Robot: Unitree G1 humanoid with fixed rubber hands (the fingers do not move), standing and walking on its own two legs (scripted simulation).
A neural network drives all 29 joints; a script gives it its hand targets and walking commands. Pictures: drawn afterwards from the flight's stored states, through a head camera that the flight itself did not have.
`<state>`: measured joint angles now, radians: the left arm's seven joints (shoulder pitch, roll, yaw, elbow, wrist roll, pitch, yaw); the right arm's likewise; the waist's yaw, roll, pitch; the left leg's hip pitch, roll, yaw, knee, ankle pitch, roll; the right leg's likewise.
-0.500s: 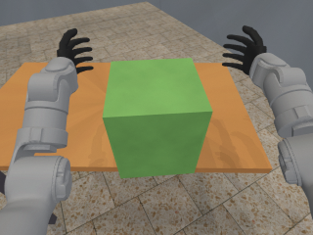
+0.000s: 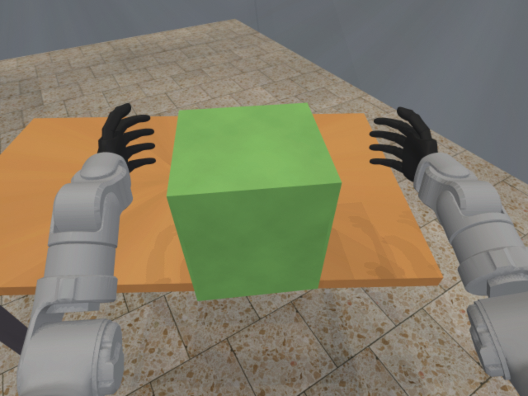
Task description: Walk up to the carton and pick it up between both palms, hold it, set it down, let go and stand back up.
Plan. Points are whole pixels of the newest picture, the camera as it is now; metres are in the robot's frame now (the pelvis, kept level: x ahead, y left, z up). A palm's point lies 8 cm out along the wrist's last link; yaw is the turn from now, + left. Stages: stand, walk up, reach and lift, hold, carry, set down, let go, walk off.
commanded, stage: set down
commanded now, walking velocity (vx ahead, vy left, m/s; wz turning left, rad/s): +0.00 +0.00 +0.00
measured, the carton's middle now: (251, 203) +0.42 +0.06 +0.09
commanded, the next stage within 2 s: none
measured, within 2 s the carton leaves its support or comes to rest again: neither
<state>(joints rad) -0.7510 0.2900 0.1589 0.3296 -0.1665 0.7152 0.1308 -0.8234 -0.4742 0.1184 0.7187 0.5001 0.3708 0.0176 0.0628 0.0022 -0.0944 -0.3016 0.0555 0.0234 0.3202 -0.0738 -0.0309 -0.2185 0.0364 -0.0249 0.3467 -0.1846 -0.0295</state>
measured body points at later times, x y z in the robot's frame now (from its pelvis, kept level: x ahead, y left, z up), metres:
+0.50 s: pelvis +0.00 +0.00 +0.00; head -0.03 +0.01 +0.45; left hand +0.34 +0.22 +0.16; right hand +0.37 -0.20 +0.14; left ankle +0.05 +0.14 -0.75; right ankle -0.01 -0.10 -0.75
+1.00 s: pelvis +0.00 +0.00 +0.00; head +0.00 +0.01 +0.45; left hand +0.29 +0.22 +0.11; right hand +0.30 -0.21 +0.10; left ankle +0.05 +0.14 -0.75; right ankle -0.01 -0.10 -0.75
